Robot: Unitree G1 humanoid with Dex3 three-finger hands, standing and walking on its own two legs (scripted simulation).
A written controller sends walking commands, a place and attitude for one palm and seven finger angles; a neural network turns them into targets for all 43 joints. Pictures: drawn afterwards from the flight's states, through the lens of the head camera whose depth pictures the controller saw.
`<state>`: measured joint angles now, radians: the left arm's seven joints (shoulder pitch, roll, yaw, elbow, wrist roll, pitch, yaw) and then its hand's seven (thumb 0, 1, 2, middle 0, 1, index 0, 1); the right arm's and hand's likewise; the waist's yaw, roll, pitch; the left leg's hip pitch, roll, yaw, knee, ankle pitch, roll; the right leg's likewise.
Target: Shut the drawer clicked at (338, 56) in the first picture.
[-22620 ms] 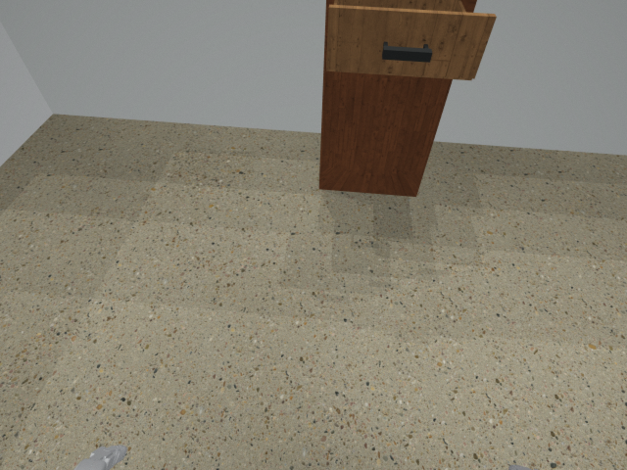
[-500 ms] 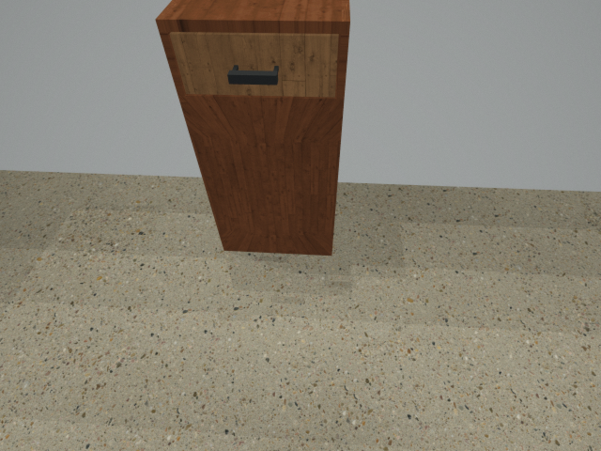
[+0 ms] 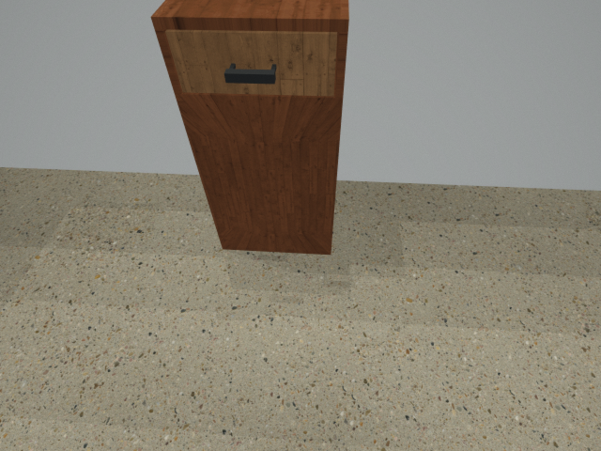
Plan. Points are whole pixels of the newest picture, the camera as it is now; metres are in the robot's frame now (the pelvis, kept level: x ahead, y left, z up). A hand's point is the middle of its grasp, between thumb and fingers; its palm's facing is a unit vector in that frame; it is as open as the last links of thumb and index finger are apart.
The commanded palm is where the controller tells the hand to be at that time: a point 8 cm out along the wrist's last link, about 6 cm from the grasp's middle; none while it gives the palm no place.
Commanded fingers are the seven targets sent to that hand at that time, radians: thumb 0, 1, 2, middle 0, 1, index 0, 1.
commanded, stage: stand and wait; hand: left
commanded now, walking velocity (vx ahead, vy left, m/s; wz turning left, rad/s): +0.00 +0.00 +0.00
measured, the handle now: (251, 71) +0.94 +0.17 +0.03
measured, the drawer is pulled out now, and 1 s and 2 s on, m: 0.00 0.00 0.00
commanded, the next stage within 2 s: none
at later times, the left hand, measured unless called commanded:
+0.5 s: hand out of the picture +0.10 +0.23 -0.15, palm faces -0.03 -0.94 -0.35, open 7.4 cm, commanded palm none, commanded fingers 0.00 0.90 0.90 -0.20 -0.30 -0.20 -0.30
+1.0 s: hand out of the picture +0.10 +0.24 -0.16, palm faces -0.03 -0.94 -0.34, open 7.4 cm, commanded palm none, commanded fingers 0.00 0.90 0.90 -0.20 -0.30 -0.20 -0.30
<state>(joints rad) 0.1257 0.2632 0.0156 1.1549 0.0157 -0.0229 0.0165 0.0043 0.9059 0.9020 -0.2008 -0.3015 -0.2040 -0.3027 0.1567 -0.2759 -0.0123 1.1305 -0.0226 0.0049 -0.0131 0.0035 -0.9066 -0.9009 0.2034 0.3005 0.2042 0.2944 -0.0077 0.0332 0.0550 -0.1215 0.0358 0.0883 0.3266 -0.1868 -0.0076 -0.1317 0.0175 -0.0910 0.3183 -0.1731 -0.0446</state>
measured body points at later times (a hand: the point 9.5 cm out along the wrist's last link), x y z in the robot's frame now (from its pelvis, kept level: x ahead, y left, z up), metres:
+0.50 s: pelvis +0.01 -0.01 +0.00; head +0.04 -0.02 +0.45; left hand +0.10 +0.28 -0.13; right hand +0.07 -0.29 -0.15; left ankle -0.01 +0.12 -0.75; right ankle +0.00 -0.09 -0.75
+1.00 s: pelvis +0.02 +0.00 +0.00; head +0.04 -0.01 +0.45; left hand +0.10 +0.28 -0.13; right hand +0.07 -0.29 -0.15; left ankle -0.01 +0.12 -0.75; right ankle +0.00 -0.09 -0.75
